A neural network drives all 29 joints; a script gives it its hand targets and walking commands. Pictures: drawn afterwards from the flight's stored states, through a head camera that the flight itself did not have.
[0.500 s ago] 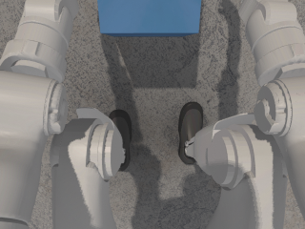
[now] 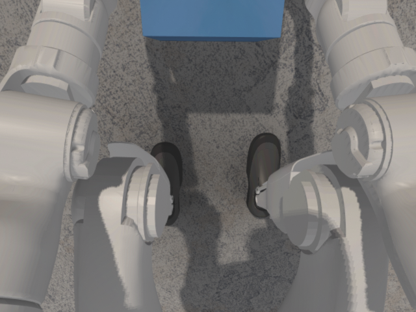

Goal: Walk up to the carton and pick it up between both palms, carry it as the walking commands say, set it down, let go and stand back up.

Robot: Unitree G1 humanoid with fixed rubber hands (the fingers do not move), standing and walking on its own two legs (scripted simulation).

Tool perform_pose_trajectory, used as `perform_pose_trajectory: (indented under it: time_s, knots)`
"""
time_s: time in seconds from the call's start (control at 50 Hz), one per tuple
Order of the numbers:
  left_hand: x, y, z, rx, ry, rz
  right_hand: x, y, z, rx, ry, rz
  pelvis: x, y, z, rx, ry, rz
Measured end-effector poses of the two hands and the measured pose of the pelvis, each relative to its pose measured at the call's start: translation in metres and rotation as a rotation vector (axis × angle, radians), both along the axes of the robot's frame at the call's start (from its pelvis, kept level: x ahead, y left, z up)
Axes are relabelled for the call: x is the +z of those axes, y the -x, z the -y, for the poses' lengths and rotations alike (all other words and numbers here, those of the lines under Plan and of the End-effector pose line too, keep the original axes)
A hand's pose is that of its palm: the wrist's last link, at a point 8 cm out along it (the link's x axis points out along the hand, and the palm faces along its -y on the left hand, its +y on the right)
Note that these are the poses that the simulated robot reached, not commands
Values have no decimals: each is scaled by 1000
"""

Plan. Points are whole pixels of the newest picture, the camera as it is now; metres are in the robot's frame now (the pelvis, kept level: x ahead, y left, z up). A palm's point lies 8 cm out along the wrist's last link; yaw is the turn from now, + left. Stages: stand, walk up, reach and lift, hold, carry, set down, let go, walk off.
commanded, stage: reach and lift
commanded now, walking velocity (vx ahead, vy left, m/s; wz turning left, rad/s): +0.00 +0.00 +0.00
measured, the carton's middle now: out of the picture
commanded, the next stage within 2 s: none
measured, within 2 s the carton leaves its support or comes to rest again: leaves its support in 0.30 s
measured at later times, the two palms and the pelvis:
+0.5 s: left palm out of the picture +0.55 +0.15 -0.20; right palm out of the picture +0.57 -0.14 -0.19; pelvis +0.01 +0.00 -0.01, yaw +1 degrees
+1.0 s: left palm out of the picture +0.55 +0.14 -0.16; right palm out of the picture +0.56 -0.14 -0.14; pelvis +0.00 -0.01 +0.00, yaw +2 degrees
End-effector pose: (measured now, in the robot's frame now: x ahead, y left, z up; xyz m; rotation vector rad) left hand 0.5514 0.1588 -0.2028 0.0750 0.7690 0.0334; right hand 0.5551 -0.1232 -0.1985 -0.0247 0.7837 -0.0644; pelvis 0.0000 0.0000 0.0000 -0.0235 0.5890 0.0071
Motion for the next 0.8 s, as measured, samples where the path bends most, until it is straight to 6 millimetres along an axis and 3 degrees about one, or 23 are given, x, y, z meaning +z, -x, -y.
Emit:
perform_pose_trajectory:
  time_s: [0.32,0.64,0.8]
  knots:
    - [0,-3,9,-67,43,-38,11,-10,13,30,-8,-25,-15,-11,1,10,4,7]
    - [0,0,13,-53,45,-55,14,-9,15,22,6,-26,-12,-13,4,13,2,-1]
    - [13,5,20,-39,32,-45,32,-5,18,-13,20,6,-9,-10,7,23,6,7]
